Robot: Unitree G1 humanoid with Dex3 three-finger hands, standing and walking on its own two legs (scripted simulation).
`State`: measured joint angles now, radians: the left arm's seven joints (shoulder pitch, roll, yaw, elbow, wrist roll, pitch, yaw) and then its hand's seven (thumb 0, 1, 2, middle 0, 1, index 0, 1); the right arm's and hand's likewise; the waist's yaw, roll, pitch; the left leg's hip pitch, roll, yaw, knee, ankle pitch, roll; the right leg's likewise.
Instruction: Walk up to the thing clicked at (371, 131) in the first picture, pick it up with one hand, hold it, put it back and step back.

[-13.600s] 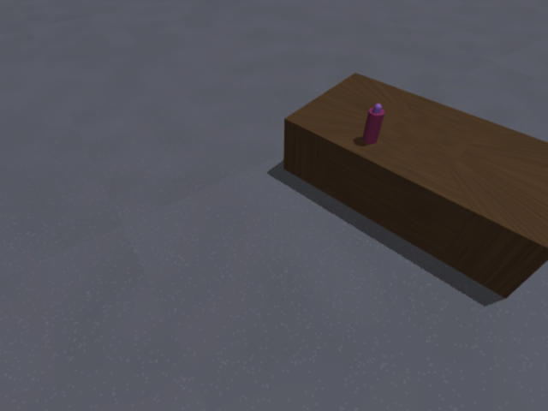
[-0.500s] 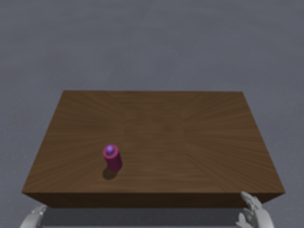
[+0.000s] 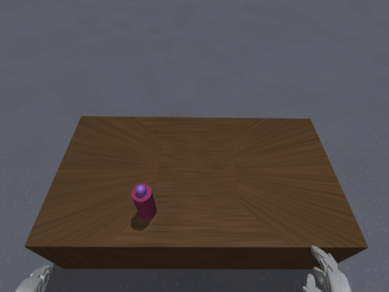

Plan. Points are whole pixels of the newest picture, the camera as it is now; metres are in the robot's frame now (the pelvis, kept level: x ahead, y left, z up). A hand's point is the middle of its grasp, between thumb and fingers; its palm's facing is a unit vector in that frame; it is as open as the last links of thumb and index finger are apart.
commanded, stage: go down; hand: left
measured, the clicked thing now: (144, 200) +0.47 +0.19 -0.29
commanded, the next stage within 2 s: none
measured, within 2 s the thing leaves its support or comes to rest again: neither
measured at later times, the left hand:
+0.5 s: hand (52, 290) +0.17 +0.30 -0.07, palm faces +0.12 -0.94 -0.33, open 17.5 cm
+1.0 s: hand (37, 221) +0.29 +0.35 -0.02, palm faces +0.17 -0.97 -0.19, open 17.6 cm
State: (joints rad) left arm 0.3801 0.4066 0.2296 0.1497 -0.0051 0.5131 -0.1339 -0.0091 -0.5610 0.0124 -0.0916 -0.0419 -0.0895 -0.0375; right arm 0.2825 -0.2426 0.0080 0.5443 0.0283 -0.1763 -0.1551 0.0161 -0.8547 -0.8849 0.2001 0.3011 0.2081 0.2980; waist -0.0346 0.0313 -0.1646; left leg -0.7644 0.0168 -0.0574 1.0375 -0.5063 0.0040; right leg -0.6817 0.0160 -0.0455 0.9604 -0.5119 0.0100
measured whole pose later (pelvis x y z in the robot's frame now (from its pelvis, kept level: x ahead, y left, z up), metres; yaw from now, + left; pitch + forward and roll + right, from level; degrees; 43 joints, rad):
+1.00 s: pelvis -0.02 +0.00 +0.00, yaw -1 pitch +15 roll -3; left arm -0.24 0.64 0.52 0.83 -0.05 0.05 -0.41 -0.01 -0.59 0.06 -0.08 -0.03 -0.06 -0.05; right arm 0.35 -0.29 0.01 0.70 -0.01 -0.24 -0.14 0.01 -0.88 -0.90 0.20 0.30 0.21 0.30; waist -0.05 0.00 -0.10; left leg -0.84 0.02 -0.04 1.04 -0.47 0.01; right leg -0.77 0.02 -0.03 0.98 -0.47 0.01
